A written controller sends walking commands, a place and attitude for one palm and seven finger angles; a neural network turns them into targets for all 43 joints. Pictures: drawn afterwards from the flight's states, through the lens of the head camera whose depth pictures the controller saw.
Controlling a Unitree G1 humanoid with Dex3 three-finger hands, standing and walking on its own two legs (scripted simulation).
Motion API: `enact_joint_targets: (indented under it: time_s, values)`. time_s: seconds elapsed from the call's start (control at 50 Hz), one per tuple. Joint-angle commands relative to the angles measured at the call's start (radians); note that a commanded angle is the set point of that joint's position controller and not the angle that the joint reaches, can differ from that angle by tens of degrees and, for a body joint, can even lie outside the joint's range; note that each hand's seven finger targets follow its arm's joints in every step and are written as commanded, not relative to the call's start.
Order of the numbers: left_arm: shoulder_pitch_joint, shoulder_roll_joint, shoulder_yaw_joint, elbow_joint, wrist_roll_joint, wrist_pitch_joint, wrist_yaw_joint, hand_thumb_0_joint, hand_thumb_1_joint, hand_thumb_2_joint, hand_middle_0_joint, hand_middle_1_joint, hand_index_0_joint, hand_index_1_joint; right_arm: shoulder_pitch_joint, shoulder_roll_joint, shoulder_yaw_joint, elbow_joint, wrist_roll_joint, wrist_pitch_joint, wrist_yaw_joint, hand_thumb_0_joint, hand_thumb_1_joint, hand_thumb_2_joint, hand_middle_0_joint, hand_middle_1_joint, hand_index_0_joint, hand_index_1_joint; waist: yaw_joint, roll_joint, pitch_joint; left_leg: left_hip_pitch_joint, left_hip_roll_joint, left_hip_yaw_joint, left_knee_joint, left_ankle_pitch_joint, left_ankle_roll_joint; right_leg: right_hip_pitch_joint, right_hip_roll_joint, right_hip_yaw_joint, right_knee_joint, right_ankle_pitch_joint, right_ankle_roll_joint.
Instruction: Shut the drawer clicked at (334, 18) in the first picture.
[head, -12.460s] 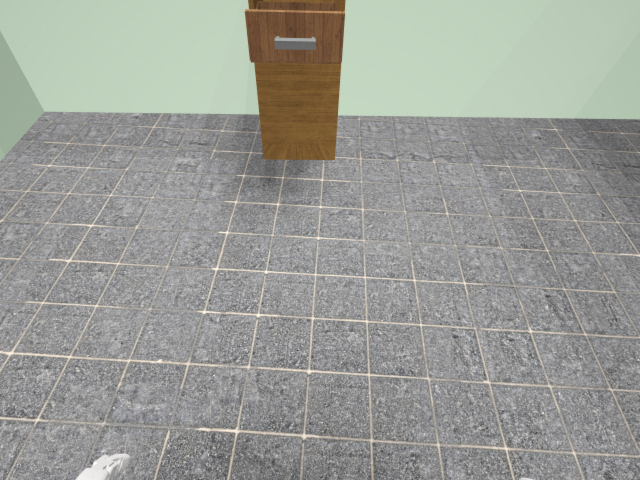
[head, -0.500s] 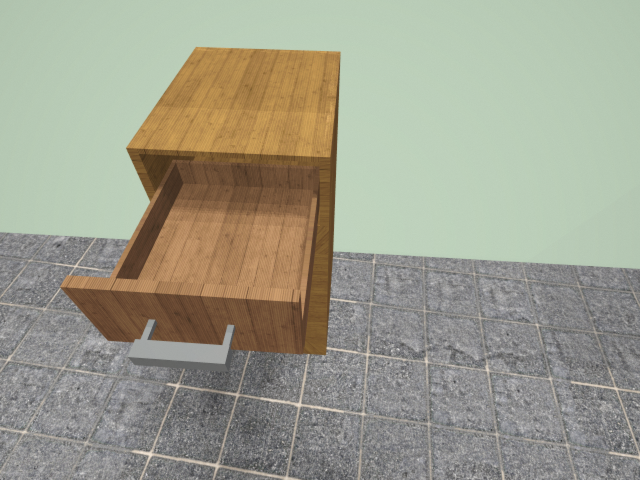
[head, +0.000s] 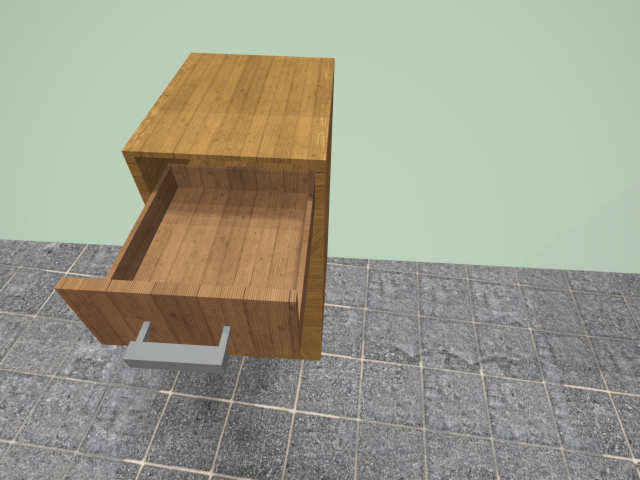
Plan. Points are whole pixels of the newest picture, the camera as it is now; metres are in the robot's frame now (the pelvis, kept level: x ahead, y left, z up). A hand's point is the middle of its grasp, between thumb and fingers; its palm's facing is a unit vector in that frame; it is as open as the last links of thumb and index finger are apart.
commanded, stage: look again from close up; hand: left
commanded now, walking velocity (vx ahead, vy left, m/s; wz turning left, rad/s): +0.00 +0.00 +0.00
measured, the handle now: (182, 343) +0.31 +0.22 -0.04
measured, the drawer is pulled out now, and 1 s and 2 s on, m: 0.30 0.29 0.29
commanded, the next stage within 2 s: raise the hand and make a fist in 0.08 s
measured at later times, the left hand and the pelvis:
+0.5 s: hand out of the picture +0.13 +0.17 -0.04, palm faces +0.12 -0.99 +0.01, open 6.7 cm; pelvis -0.03 +0.00 -0.04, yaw +2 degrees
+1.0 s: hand (169, 459) +0.15 +0.18 +0.00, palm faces +0.07 -0.99 -0.08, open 3.9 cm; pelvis -0.02 -0.02 -0.06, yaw +3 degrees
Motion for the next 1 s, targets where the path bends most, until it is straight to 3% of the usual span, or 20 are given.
enact_joint_targets:
  time_s: [0.0, 0.14, 0.16, 0.18, 0.2, 0.22, 0.24, 0.26, 0.28, 0.3, 0.38, 0.4, 0.48, 0.54, 0.58, 0.64, 0.72, 0.76, 0.86, 0.98]
  values:
    - [0.066, 0.118, 0.026, -0.031, -0.001, -0.012, 0.005, 0.000, 0.900, 0.900, -0.200, -0.300, -0.200, -0.300, 0.025, -0.103, -0.024, -0.031, 0.004, -0.011, -0.006, 0.000, -0.900, -0.900, 0.200, 0.300, 0.200, 0.300, 0.002, -0.024, 0.047, 0.028, 0.074, -0.110, -0.116, 0.077, 0.018, -0.081, -0.083, 0.098, -0.130, 0.134, -0.021]
    - [0.064, 0.108, 0.026, -0.024, 0.000, -0.010, 0.003, 0.000, 0.900, 0.900, -0.200, -0.300, -0.200, -0.300, 0.030, -0.107, -0.023, -0.004, 0.006, -0.013, -0.006, 0.000, -0.900, -0.900, 0.200, 0.300, 0.200, 0.300, 0.002, 0.004, 0.034, 0.062, 0.086, -0.111, -0.145, 0.086, 0.023, -0.070, -0.074, 0.086, -0.129, 0.138, -0.017]
    - [0.121, 0.115, 0.025, 0.003, 0.008, -0.016, 0.032, 0.000, 0.900, 0.900, -0.200, -0.300, -0.200, -0.300, -0.056, -0.127, -0.020, -0.080, 0.014, -0.023, -0.005, 0.000, -0.900, -0.900, 0.200, 0.300, 0.200, 0.300, 0.037, -0.082, 0.086, -0.036, 0.107, -0.077, 0.050, 0.129, -0.008, -0.080, -0.133, 0.141, -0.163, 0.387, -0.009]
    - [-0.637, 0.358, 0.198, -1.552, -0.190, -0.236, 0.031, 0.000, 0.900, 0.900, -0.220, -0.322, -0.220, -0.322, -0.023, -0.268, -0.046, -0.420, 0.066, -0.179, -0.045, 0.000, -0.900, -0.900, 0.200, 0.300, 0.200, 0.300, -0.087, 0.120, -0.486, 0.220, -0.015, -0.109, -0.089, 0.260, 0.007, 0.020, -0.035, 0.017, -0.048, 0.351, -0.035]
    - [-0.111, 0.279, 0.183, -1.284, -0.107, -0.185, 0.060, 0.000, 0.900, 0.900, -0.240, -0.343, -0.240, -0.343, -0.097, -0.171, -0.010, -0.360, 0.055, -0.275, -0.084, 0.000, -0.900, -0.900, 0.200, 0.300, 0.200, 0.300, 0.035, 0.266, -0.443, 0.319, 0.031, -0.113, -0.112, 0.364, 0.004, -0.032, 0.003, -0.008, 0.018, 0.195, -0.046]
    - [-0.062, 0.173, 0.102, -1.216, -0.136, -0.139, 0.108, 0.000, 0.900, 0.900, -0.260, -0.365, -0.260, -0.365, -0.105, -0.180, -0.020, -0.300, 0.057, -0.308, -0.088, 0.000, -0.900, -0.900, 0.200, 0.300, 0.200, 0.300, -0.010, 0.216, -0.354, 0.191, 0.029, -0.111, -0.123, 0.253, -0.035, -0.079, 0.011, -0.055, 0.017, 0.103, -0.035]
    - [0.229, -0.066, -0.033, -0.981, -0.139, -0.042, 0.089, 0.000, 0.900, 0.900, -0.280, -0.387, -0.280, -0.387, -0.068, -0.139, -0.015, -0.283, 0.071, -0.312, -0.071, 0.000, -0.900, -0.900, 0.200, 0.300, 0.200, 0.300, -0.025, 0.146, -0.187, 0.117, 0.043, -0.135, -0.142, 0.132, -0.018, -0.176, 0.005, -0.065, 0.011, 0.050, -0.020]
    - [0.032, -0.039, -0.025, -1.170, -0.183, -0.068, 0.065, 0.000, 0.900, 0.900, -0.300, -0.408, -0.300, -0.408, -0.075, -0.178, -0.019, -0.365, 0.069, -0.324, -0.063, 0.000, -0.900, -0.900, 0.200, 0.300, 0.200, 0.300, -0.046, 0.105, -0.044, 0.005, 0.027, -0.164, -0.136, 0.017, -0.019, -0.198, 0.000, -0.074, -0.002, 0.044, -0.014]
    - [0.032, 0.017, 0.022, -1.158, -0.171, -0.114, 0.047, 0.000, 0.900, 0.900, -0.320, -0.430, -0.320, -0.430, -0.081, -0.193, -0.037, -0.386, 0.058, -0.336, -0.063, 0.000, -0.900, -0.900, 0.200, 0.300, 0.200, 0.300, -0.067, 0.042, -0.017, -0.043, 0.016, -0.168, -0.101, -0.072, -0.013, -0.249, 0.005, -0.075, -0.018, 0.001, -0.012]
    - [0.127, -0.005, 0.031, -1.067, -0.167, -0.164, 0.020, 0.000, 0.900, 0.900, -0.340, -0.452, -0.340, -0.452, -0.085, -0.189, -0.045, -0.404, 0.045, -0.341, -0.059, 0.000, -0.900, -0.900, 0.200, 0.300, 0.200, 0.300, -0.046, -0.037, 0.037, -0.124, 0.003, -0.167, -0.069, -0.107, -0.013, -0.292, 0.017, -0.089, -0.005, -0.040, -0.015]
    - [0.451, -0.027, 0.092, -0.892, -0.209, -0.386, -0.183, 0.000, 0.900, 0.900, -0.420, -0.538, -0.420, -0.538, -0.123, -0.181, -0.079, -0.518, 0.028, -0.319, -0.003, 0.000, -0.900, -0.900, 0.200, 0.300, 0.200, 0.300, 0.048, -0.280, -0.061, -0.325, -0.023, -0.107, 0.144, -0.023, -0.027, -0.395, 0.030, -0.093, 0.154, -0.072, -0.025]
    - [0.409, -0.029, 0.077, -0.945, -0.219, -0.446, -0.223, 0.000, 0.900, 0.900, -0.440, -0.560, -0.440, -0.560, -0.132, -0.186, -0.080, -0.555, 0.026, -0.325, 0.003, 0.000, -0.900, -0.900, 0.200, 0.300, 0.200, 0.300, 0.049, -0.253, -0.110, -0.367, -0.031, -0.099, 0.196, -0.032, -0.022, -0.414, 0.024, -0.074, 0.199, -0.073, -0.025]
    - [0.187, 0.128, 0.172, -1.271, -0.221, -0.675, -0.297, 0.000, 0.900, 0.900, -0.520, -0.647, -0.520, -0.647, -0.127, -0.166, -0.084, -0.619, 0.017, -0.352, 0.017, 0.000, -0.900, -0.900, 0.200, 0.300, 0.200, 0.300, 0.044, 0.149, -0.348, -0.336, -0.026, -0.101, 0.348, -0.025, -0.011, -0.526, 0.021, -0.015, 0.349, -0.099, -0.044]
    - [0.084, 0.152, 0.176, -1.393, -0.240, -0.762, -0.312, 0.000, 0.900, 0.900, -0.580, -0.712, -0.580, -0.712, -0.125, -0.162, -0.077, -0.618, 0.012, -0.351, 0.009, 0.000, -0.900, -0.900, 0.200, 0.300, 0.200, 0.300, -0.004, 0.165, -0.336, -0.406, -0.017, -0.140, 0.435, -0.105, 0.002, -0.648, 0.027, 0.005, 0.402, -0.159, -0.043]
    - [0.100, 0.133, 0.172, -1.360, -0.265, -0.735, -0.329, 0.000, 0.900, 0.900, -0.620, -0.755, -0.620, -0.755, -0.128, -0.171, -0.071, -0.633, 0.026, -0.346, -0.004, 0.000, -0.900, -0.900, 0.200, 0.300, 0.200, 0.300, -0.021, 0.131, -0.289, -0.477, -0.016, -0.147, 0.459, -0.189, 0.008, -0.662, 0.023, 0.026, 0.383, -0.222, -0.039]
    - [0.119, 0.122, 0.138, -1.303, -0.281, -0.583, -0.372, 0.000, 0.900, 0.900, -0.680, -0.820, -0.680, -0.820, -0.123, -0.189, -0.061, -0.666, 0.054, -0.316, -0.023, 0.000, -0.900, -0.900, 0.200, 0.300, 0.200, 0.300, -0.042, 0.060, -0.251, -0.527, -0.018, -0.141, 0.451, -0.268, 0.017, -0.623, 0.017, 0.064, 0.303, -0.325, -0.023]
    - [0.161, 0.185, 0.176, -1.295, -0.293, -0.355, -0.408, 0.000, 0.900, 0.900, -0.760, -0.907, -0.760, -0.907, -0.124, -0.185, -0.053, -0.701, 0.078, -0.280, -0.056, 0.000, -0.900, -0.900, 0.200, 0.300, 0.200, 0.300, -0.022, -0.021, -0.287, -0.515, -0.023, -0.127, 0.444, -0.206, 0.027, -0.509, 0.007, 0.112, 0.214, -0.359, -0.006]
    - [0.192, 0.199, 0.221, -1.375, -0.304, -0.306, -0.391, 0.000, 0.900, 0.900, -0.800, -0.950, -0.800, -0.950, -0.124, -0.169, -0.052, -0.715, 0.074, -0.268, -0.063, 0.000, -0.900, -0.900, 0.200, 0.300, 0.200, 0.300, 0.010, -0.004, -0.343, -0.476, -0.023, -0.128, 0.429, -0.122, 0.026, -0.447, 0.000, 0.099, 0.221, -0.265, -0.005]
    - [0.314, 0.175, 0.312, -1.369, -0.329, -0.330, -0.303, 0.000, 0.900, 0.900, -0.900, -1.058, -0.900, -1.058, -0.135, -0.126, -0.055, -0.681, 0.064, -0.250, -0.062, 0.000, -0.900, -0.900, 0.200, 0.300, 0.200, 0.300, 0.041, -0.034, -0.296, -0.456, -0.017, -0.138, 0.391, 0.003, 0.010, -0.396, 0.011, 0.033, 0.270, -0.028, -0.002]
    - [0.400, 0.141, 0.217, -1.414, -0.297, -0.421, -0.321, 0.000, 0.900, 0.900, -1.020, -1.188, -1.020, -1.188, -0.120, -0.137, -0.068, -0.675, 0.063, -0.283, -0.036, 0.000, -0.900, -0.900, 0.200, 0.300, 0.200, 0.300, 0.008, 0.013, -0.293, -0.410, -0.021, -0.130, 0.382, 0.031, 0.015, -0.430, 0.006, 0.021, 0.277, 0.030, 0.003]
